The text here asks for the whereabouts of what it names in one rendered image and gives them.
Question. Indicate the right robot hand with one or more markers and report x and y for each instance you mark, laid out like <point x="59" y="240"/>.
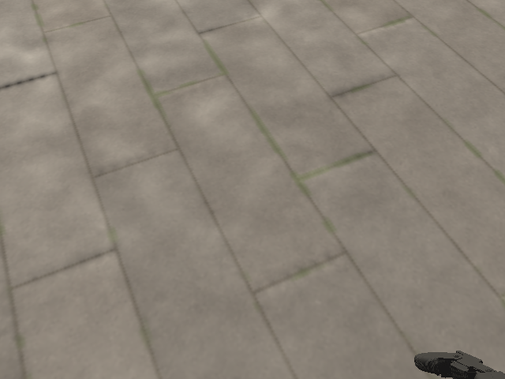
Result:
<point x="457" y="365"/>

